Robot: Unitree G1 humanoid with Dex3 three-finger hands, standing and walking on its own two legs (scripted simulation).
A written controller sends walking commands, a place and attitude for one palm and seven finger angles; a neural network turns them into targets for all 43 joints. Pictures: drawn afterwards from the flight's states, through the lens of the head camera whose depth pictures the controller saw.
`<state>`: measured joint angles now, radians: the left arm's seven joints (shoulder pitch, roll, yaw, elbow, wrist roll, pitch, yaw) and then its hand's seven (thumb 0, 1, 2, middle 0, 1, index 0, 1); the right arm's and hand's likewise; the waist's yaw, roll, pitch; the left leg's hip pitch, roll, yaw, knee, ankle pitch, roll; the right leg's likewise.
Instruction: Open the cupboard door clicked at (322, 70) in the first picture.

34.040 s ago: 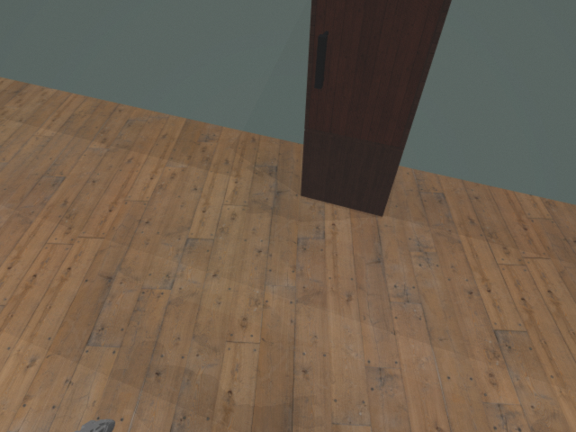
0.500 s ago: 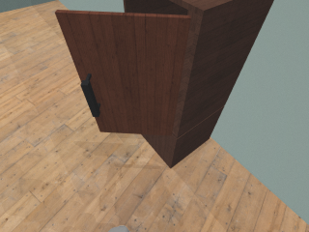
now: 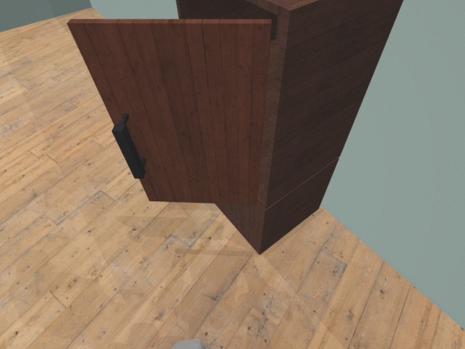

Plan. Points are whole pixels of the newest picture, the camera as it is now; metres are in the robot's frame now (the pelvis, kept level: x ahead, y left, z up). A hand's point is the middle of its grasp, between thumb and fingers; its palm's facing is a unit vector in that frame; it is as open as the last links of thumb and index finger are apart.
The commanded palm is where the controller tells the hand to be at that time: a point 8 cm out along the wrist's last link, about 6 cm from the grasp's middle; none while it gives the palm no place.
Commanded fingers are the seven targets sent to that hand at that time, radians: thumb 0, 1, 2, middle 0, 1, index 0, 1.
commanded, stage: come to a stop and stand still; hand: left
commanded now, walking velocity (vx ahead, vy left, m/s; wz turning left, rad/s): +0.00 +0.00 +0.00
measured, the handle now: (132, 147) +0.57 +0.30 -0.04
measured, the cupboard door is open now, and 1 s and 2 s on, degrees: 49 49 49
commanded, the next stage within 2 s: look again from close up in 0.28 s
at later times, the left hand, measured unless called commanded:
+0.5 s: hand out of the picture +0.01 +0.18 -0.17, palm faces -0.02 -0.97 -0.22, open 7.3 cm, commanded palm none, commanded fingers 0.00 0.90 0.90 -0.20 -0.30 -0.20 -0.30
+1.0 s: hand out of the picture +0.00 +0.18 -0.17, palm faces -0.02 -0.98 -0.19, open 7.3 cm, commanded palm none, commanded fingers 0.00 0.90 0.90 -0.20 -0.30 -0.20 -0.30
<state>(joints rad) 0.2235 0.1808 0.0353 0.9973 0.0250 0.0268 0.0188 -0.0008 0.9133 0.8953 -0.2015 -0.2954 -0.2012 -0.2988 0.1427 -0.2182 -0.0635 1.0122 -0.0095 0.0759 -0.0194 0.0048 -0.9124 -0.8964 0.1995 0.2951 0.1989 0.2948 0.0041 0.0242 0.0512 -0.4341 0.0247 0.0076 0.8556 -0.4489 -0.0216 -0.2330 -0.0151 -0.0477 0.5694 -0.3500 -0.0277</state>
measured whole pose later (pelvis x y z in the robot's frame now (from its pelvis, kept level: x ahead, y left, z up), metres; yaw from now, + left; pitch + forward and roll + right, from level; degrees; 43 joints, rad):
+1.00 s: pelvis -0.01 +0.00 +0.01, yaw -2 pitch -1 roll +0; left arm 0.27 0.17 -0.01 1.09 0.01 -0.01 0.02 0.00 0.91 0.90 -0.20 -0.30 -0.20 -0.30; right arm 0.25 -0.17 0.02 1.10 -0.01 -0.02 -0.02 0.01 -0.91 -0.90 0.20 0.30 0.20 0.29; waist 0.00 -0.01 0.03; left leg -0.19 0.00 0.06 0.46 -0.25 0.01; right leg -0.19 0.00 -0.02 0.47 -0.27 -0.02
